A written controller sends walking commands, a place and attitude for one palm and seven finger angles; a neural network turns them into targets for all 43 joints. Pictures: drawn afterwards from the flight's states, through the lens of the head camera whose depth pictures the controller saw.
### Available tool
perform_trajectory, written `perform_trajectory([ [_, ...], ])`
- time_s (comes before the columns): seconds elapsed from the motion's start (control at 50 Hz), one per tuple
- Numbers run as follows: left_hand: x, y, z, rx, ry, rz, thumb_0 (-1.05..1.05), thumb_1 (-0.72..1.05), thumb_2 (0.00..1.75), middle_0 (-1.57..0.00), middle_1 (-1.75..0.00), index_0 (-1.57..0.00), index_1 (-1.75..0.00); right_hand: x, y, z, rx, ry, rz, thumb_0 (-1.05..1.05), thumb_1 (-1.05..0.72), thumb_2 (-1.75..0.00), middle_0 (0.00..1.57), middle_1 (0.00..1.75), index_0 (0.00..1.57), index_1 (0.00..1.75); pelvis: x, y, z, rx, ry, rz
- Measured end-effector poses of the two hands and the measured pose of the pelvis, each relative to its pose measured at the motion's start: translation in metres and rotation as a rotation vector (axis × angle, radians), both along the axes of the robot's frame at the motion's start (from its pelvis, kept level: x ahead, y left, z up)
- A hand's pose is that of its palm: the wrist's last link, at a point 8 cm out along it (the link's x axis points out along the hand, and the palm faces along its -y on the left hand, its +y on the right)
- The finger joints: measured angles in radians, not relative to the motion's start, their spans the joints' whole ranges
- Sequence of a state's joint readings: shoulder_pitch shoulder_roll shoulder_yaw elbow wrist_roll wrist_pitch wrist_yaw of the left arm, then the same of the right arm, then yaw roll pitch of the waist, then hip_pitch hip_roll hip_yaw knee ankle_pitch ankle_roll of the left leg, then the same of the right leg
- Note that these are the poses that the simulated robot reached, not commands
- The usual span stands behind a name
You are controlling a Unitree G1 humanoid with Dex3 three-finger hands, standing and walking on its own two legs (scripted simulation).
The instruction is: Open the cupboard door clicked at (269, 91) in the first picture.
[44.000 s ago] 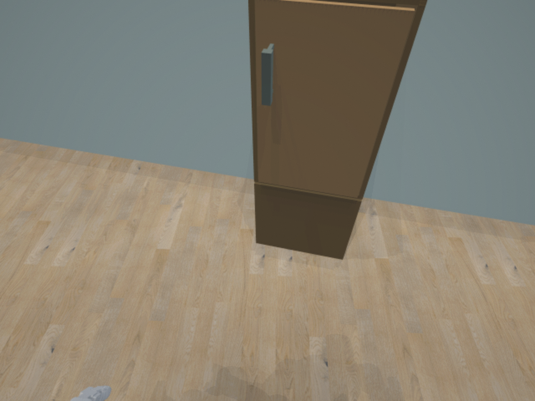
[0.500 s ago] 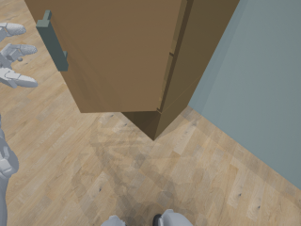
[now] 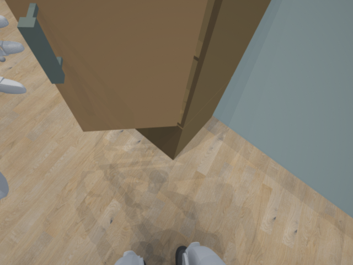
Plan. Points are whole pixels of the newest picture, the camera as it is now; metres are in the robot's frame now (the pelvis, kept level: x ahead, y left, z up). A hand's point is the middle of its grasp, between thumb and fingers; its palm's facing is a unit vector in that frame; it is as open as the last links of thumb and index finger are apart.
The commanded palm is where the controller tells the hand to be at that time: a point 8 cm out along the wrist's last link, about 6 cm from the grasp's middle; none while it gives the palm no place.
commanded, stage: move the hooked fingers beside the handle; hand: left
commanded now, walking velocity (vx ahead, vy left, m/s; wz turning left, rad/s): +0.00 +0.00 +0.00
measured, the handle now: (46, 46) +0.55 +0.22 +0.11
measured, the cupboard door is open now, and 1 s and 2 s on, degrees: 47 47 48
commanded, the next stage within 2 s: slide the fingers in behind the handle in 1.14 s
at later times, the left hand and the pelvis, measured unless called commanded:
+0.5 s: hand (4, 60) +0.50 +0.28 +0.12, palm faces +0.02 -1.00 +0.00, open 14.0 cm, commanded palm +0.49 +0.33 +0.11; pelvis -0.01 -0.01 -0.01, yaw +1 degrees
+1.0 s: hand out of the picture +0.51 +0.29 +0.12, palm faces +0.03 -1.00 +0.00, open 14.0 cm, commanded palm +0.49 +0.33 +0.11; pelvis +0.00 +0.00 +0.00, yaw +0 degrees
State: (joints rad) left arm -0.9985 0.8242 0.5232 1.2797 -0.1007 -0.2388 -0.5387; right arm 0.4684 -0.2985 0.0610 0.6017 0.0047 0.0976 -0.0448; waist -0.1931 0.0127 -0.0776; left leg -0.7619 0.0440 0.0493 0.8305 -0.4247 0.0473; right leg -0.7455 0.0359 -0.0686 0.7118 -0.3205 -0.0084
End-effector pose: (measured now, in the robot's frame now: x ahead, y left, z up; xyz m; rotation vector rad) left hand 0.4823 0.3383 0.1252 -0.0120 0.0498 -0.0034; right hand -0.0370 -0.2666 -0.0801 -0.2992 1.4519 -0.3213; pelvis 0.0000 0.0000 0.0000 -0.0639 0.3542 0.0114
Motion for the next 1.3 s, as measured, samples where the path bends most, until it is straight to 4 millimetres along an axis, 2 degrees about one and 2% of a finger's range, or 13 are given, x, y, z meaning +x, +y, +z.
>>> perform_trajectory([
  [0.22, -0.009, 0.010, 0.006, 0.022, -0.017, 0.050, -0.01, -0.50, 0.30, -0.30, -1.20, -0.30, -1.20, 0.026, 0.000, -0.004, 0.018, -0.067, 0.025, 0.00, -0.91, -0.90, 0.20, 0.30, 0.21, 0.30, 0.002, -0.002, 0.000, -0.002, -0.015, 0.007],
  [0.4, -0.010, 0.005, 0.000, 0.004, 0.003, 0.020, -0.01, -0.50, 0.30, -0.30, -1.20, -0.30, -1.20, 0.033, -0.007, -0.007, -0.001, -0.068, 0.063, 0.00, -0.91, -0.90, 0.20, 0.30, 0.21, 0.30, -0.004, -0.004, -0.003, -0.002, -0.010, 0.023],
  [0.5, -0.001, -0.002, -0.004, 0.012, -0.002, 0.020, -0.01, -0.50, 0.30, -0.30, -1.20, -0.30, -1.20, 0.026, -0.011, -0.006, -0.020, -0.056, 0.058, 0.00, -0.91, -0.90, 0.20, 0.30, 0.21, 0.30, -0.007, -0.005, -0.005, -0.004, 0.005, 0.023],
  [0.68, 0.013, -0.008, -0.001, 0.018, -0.004, 0.025, -0.01, -0.50, 0.30, -0.30, -1.20, -0.30, -1.20, -0.001, -0.007, -0.004, -0.011, 0.002, 0.002, 0.00, -0.91, -0.90, 0.20, 0.30, 0.21, 0.30, -0.005, -0.006, -0.006, -0.004, 0.020, 0.006],
  [0.86, 0.010, 0.004, 0.000, 0.022, -0.011, 0.049, -0.01, -0.50, 0.30, -0.30, -1.20, -0.30, -1.20, -0.012, 0.001, -0.003, 0.013, 0.035, -0.031, 0.00, -0.91, -0.90, 0.20, 0.30, 0.21, 0.30, 0.001, -0.006, -0.004, -0.003, 0.023, -0.007],
  [1.06, 0.001, 0.008, -0.009, 0.019, 0.019, 0.024, -0.01, -0.50, 0.30, -0.30, -1.20, -0.30, -1.20, 0.010, -0.004, -0.004, 0.000, 0.010, 0.017, 0.00, -0.91, -0.90, 0.20, 0.30, 0.21, 0.30, 0.002, -0.003, -0.004, -0.008, 0.017, 0.013],
  [1.2, 0.006, 0.000, -0.006, -0.003, -0.025, 0.018, -0.01, -0.50, 0.30, -0.30, -1.20, -0.30, -1.20, 0.027, -0.007, -0.005, -0.013, -0.033, 0.040, 0.00, -0.91, -0.90, 0.20, 0.30, 0.21, 0.30, 0.002, -0.002, -0.005, -0.010, 0.016, 0.017],
  [1.3, 0.010, -0.004, -0.007, 0.018, 0.008, 0.022, -0.01, -0.50, 0.30, -0.30, -1.20, -0.30, -1.20, 0.029, -0.005, -0.006, -0.010, -0.054, 0.035, 0.00, -0.91, -0.90, 0.20, 0.30, 0.21, 0.30, 0.001, -0.002, -0.005, -0.010, 0.018, 0.016],
])
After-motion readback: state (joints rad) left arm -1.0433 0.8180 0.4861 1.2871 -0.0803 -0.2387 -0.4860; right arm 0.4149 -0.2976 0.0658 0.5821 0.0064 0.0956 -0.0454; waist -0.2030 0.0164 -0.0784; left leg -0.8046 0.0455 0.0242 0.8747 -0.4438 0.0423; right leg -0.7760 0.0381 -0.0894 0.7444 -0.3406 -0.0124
